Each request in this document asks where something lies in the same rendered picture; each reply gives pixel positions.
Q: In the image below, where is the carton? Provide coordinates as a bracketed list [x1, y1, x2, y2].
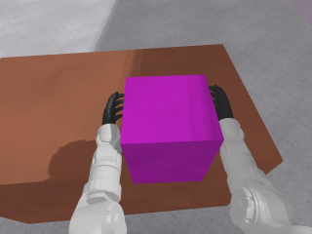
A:
[120, 74, 224, 184]

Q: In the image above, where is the left robot hand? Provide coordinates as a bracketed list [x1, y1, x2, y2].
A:
[101, 92, 125, 126]

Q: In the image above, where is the pedestal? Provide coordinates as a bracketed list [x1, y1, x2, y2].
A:
[0, 44, 284, 224]

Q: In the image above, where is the right robot forearm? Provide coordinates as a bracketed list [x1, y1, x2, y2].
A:
[219, 118, 293, 222]

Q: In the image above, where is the left robot forearm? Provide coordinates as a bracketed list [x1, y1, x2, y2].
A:
[68, 123, 122, 234]

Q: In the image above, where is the robot right upper arm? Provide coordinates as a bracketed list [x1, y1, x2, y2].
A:
[229, 185, 312, 234]

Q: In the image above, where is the right robot hand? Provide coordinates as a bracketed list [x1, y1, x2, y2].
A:
[209, 85, 234, 121]

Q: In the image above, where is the robot left upper arm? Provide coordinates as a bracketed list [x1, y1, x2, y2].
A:
[69, 200, 128, 234]

